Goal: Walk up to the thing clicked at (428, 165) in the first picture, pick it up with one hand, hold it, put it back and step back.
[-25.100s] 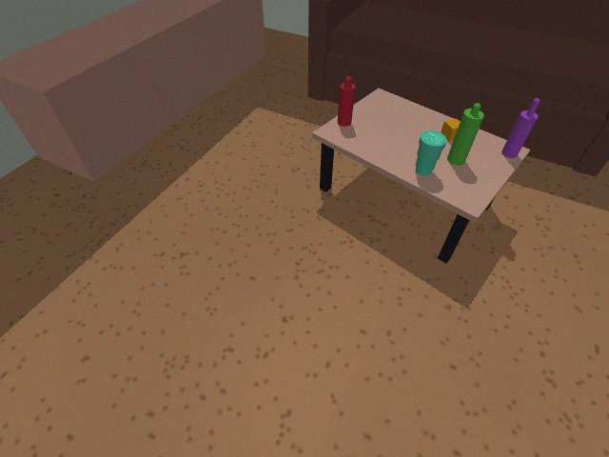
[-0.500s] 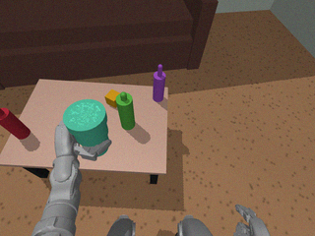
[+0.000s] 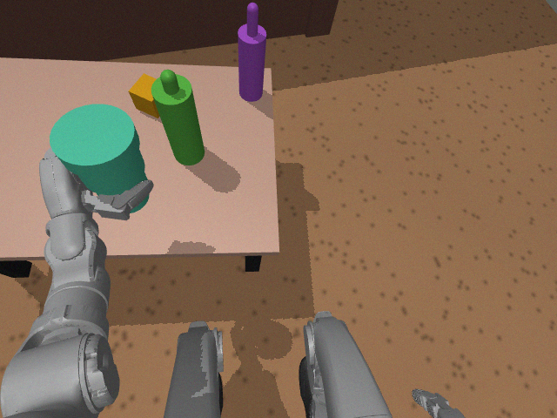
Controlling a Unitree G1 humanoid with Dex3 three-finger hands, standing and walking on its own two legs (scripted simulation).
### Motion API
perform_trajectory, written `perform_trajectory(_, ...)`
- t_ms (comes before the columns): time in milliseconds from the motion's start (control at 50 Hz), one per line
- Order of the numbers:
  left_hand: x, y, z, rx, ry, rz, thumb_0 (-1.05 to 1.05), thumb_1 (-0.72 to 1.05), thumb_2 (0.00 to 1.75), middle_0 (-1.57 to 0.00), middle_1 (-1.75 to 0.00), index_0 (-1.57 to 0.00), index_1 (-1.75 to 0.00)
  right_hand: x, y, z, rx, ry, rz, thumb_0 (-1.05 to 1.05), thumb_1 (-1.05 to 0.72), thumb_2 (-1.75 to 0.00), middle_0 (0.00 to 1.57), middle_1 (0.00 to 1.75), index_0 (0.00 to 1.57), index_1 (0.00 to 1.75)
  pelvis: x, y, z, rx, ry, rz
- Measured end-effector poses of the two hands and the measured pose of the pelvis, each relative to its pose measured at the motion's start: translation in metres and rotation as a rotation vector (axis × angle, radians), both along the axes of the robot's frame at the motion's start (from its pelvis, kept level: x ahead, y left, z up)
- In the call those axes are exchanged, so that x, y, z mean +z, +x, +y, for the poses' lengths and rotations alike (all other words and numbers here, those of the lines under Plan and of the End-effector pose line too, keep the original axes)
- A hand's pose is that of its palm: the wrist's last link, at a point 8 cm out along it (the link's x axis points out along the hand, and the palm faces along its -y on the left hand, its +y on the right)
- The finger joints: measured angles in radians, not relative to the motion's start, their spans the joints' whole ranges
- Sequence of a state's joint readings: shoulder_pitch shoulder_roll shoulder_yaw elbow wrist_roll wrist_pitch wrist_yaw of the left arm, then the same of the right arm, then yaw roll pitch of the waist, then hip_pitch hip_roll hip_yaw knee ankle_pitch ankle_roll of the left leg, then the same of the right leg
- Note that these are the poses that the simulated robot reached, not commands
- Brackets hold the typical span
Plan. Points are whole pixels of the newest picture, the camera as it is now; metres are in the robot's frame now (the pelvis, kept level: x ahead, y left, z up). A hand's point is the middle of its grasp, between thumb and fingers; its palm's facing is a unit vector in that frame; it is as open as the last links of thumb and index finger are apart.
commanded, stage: crouch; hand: left
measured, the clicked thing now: (113, 169) +0.46 +0.21 +0.00
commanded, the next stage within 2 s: lower in 0.58 s
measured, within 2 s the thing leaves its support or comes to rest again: neither
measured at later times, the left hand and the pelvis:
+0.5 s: hand (125, 181) +0.48 +0.22 -0.07, palm faces +0.23 -0.97 -0.03, open 10.6 cm; pelvis -0.02 +0.00 -0.06, yaw -1 degrees
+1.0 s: hand (136, 193) +0.48 +0.22 -0.13, palm faces +0.21 -0.98 -0.05, open 10.6 cm; pelvis -0.03 +0.00 -0.11, yaw -1 degrees
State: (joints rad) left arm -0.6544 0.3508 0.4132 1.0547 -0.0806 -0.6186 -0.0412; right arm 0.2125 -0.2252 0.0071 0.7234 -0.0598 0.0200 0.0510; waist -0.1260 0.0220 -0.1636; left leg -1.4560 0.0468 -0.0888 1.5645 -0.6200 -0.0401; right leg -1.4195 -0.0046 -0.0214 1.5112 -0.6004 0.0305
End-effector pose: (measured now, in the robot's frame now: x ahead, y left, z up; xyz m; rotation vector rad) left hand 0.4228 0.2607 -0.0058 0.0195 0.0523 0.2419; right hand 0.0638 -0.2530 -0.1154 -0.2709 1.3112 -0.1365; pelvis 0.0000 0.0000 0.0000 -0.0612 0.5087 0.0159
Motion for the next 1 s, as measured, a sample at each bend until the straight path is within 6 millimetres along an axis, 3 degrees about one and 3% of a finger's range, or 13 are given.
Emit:
perform_trajectory(220, -0.037, 0.008, 0.005, -0.003, 0.010, -0.002, -0.01, -0.42, 1.04, -0.78, -1.02, -0.69, -0.99, -0.024, -0.007, -0.003, 0.006, -0.029, 0.019, 0.01, -0.94, -0.92, 0.20, 0.30, 0.20, 0.30, -0.030, -0.009, 0.003, -0.003, -0.013, 0.046)
perform_trajectory(780, -0.082, 0.025, 0.005, -0.020, 0.014, 0.003, -0.01, -0.43, 1.04, -0.78, -1.02, -0.69, -0.99, -0.076, -0.026, -0.012, 0.004, -0.047, 0.044, 0.01, -0.95, -0.92, 0.20, 0.30, 0.20, 0.30, -0.082, -0.024, -0.001, -0.011, -0.011, 0.087)
perform_trajectory(1000, -0.119, 0.027, 0.005, -0.028, 0.016, 0.022, -0.01, -0.43, 1.04, -0.78, -1.02, -0.69, -0.99, -0.100, -0.035, -0.017, 0.023, -0.065, 0.069, 0.01, -0.94, -0.92, 0.20, 0.30, 0.20, 0.30, -0.109, -0.029, -0.002, -0.015, -0.012, 0.107)
